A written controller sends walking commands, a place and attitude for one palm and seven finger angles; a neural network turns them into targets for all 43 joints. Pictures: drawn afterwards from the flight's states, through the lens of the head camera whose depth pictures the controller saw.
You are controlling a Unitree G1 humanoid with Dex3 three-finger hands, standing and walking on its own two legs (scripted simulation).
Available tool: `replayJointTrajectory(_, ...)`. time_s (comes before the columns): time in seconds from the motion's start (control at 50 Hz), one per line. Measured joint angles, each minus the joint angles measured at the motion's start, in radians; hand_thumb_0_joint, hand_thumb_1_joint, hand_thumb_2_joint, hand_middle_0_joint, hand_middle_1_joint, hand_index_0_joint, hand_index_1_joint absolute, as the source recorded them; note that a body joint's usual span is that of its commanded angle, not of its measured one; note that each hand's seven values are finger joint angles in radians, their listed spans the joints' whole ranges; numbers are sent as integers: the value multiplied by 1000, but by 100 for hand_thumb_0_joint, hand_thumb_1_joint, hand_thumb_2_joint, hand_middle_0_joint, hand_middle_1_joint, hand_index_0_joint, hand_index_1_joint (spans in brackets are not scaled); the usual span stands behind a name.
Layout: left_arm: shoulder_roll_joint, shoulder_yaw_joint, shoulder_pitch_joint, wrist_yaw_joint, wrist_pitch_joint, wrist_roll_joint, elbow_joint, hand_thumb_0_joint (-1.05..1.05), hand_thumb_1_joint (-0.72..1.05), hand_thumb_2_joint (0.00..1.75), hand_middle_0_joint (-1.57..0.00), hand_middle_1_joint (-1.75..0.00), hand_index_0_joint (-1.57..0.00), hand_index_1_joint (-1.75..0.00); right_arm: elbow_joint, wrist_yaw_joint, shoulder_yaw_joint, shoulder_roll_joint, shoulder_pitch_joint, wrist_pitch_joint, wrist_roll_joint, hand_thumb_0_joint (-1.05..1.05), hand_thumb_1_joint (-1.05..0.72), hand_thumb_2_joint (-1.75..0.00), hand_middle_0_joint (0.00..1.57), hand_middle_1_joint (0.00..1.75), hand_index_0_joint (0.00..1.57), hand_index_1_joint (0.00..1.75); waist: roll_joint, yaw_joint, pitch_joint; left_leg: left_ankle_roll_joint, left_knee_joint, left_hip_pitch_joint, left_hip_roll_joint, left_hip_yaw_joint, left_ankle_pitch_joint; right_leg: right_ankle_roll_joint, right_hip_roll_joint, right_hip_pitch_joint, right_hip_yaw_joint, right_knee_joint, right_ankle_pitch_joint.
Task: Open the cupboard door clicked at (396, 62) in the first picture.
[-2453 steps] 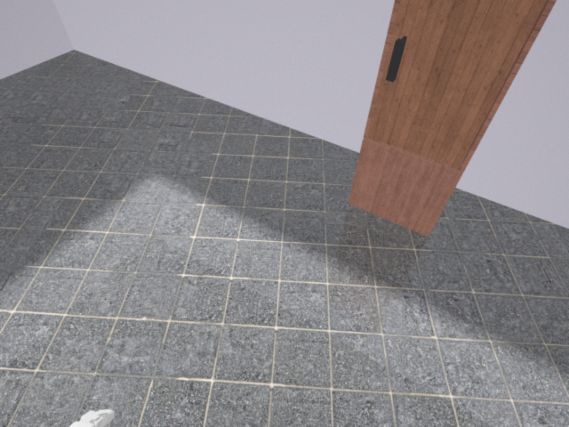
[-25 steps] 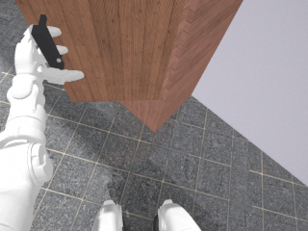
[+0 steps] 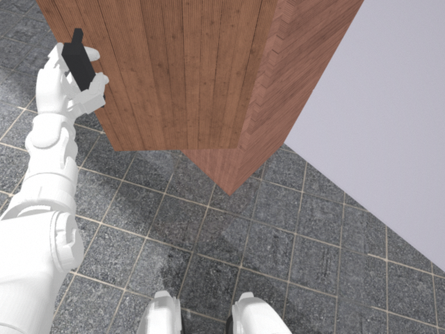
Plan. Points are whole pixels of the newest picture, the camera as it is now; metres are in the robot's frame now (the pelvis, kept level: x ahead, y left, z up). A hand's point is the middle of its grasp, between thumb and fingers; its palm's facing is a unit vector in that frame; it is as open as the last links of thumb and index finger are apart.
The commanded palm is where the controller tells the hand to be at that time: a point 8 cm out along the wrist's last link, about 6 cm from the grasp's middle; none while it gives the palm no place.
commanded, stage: pull the door open along its arc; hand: left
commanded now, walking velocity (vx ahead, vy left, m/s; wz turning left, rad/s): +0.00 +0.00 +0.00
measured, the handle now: (88, 69) +0.57 +0.20 +0.07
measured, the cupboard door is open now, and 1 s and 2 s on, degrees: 48 93 93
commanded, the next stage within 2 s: open thumb and fingers to let go in 1.00 s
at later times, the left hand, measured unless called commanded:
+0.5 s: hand (99, 119) +0.46 +0.17 +0.07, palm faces -0.01 -1.00 +0.00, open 6.5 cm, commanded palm +0.40 +0.21 +0.07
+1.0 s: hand (175, 205) +0.31 +0.05 +0.08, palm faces +0.36 -0.93 +0.02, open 7.1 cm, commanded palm +0.25 +0.12 +0.07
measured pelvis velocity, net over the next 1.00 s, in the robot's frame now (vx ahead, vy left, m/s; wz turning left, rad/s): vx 0.03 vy -0.03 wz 0.03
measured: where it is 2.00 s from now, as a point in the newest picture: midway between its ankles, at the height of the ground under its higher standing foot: outside the picture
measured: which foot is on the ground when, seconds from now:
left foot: down 0.00-1.00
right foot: down 0.00-1.00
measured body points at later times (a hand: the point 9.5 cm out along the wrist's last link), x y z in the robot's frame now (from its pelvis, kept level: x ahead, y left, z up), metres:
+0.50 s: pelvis +0.02 +0.00 +0.02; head +0.11 +0.01 +0.46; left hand +0.45 +0.22 +0.08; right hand +0.04 -0.26 -0.10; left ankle +0.03 +0.10 -0.66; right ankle -0.01 -0.11 -0.66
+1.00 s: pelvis +0.03 -0.03 +0.03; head +0.05 -0.04 +0.48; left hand +0.28 +0.10 +0.08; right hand +0.22 -0.23 -0.06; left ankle +0.03 +0.10 -0.66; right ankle -0.01 -0.11 -0.66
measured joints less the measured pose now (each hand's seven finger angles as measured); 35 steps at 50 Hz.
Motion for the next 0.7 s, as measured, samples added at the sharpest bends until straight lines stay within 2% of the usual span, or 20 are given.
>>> replayJointTrajectory(0.16,13,16,4,-15,2,7,2,1,68,78,-32,-133,-32,-135,-3,-5,4,1,-2,4,2,0,-90,-89,20,30,20,30,-3,-7,1,-3,-3,2,4,-1,2,-3,4,1,0,-3,3)
replayJointTrajectory(0.28,6,24,66,-30,10,-16,-52,1,68,76,-32,-132,-32,-135,-23,-5,1,-1,7,14,10,0,-90,-89,20,30,20,30,-2,-3,-3,-3,-21,27,9,12,3,-3,8,18,13,-17,8)
replayJointTrajectory(0.42,-63,1,233,-40,23,-64,-211,1,68,72,-30,-131,-30,-134,-52,4,-10,3,16,32,26,0,-90,-89,20,30,20,30,-3,24,-19,-2,-63,94,8,32,2,-1,8,75,34,-52,10)
replayJointTrajectory(0.54,-161,-78,459,-22,37,-106,-437,1,67,70,-28,-130,-28,-132,-85,20,-24,8,2,26,39,0,-90,-90,20,30,20,30,-3,60,-39,-2,-110,176,2,44,3,2,3,151,46,-94,11)
replayJointTrajectory(0.56,-187,-93,497,-3,46,-111,-483,1,66,70,-27,-130,-27,-131,-91,22,-28,10,-4,21,38,0,-90,-90,20,30,20,30,-3,70,-41,-2,-117,189,2,46,3,2,3,164,48,-100,11)
replayJointTrajectory(0.62,-293,-156,611,140,61,-112,-631,2,66,71,-26,-130,-28,-128,-101,34,-38,15,-31,-4,29,0,-90,-90,20,30,20,30,0,100,-44,-2,-133,221,-2,49,4,5,-1,194,51,-114,12)
replayJointTrajectory(0.7,-420,-243,755,325,75,-64,-805,3,64,70,-26,-131,-30,-127,-116,54,-38,32,-87,-22,8,1,-90,-90,20,30,20,30,-8,127,-47,-4,-142,251,-11,54,5,4,-10,217,55,-107,3)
